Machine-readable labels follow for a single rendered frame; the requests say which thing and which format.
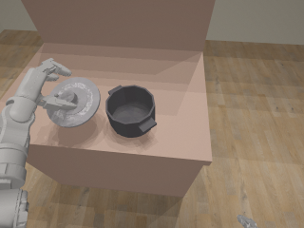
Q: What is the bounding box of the left robot forearm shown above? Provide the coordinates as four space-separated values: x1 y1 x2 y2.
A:
0 96 37 190

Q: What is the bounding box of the right robot hand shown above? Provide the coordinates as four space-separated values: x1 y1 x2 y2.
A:
237 215 259 228

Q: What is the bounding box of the pot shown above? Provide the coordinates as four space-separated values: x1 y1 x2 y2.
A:
105 85 157 138

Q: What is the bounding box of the lid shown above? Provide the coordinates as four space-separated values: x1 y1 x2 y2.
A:
47 77 101 128

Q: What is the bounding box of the left robot hand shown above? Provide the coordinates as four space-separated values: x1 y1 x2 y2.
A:
14 58 77 111

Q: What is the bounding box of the knob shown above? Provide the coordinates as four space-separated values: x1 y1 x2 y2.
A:
61 90 78 104

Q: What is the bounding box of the robot left upper arm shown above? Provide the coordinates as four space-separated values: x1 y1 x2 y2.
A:
0 188 29 228

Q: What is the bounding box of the table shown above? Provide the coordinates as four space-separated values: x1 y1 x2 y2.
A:
0 0 216 198

